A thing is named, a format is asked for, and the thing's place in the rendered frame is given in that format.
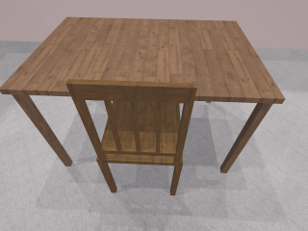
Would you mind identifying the table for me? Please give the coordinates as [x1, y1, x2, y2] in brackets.
[0, 16, 286, 173]

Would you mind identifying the chair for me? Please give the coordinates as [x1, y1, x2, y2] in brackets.
[65, 79, 197, 196]

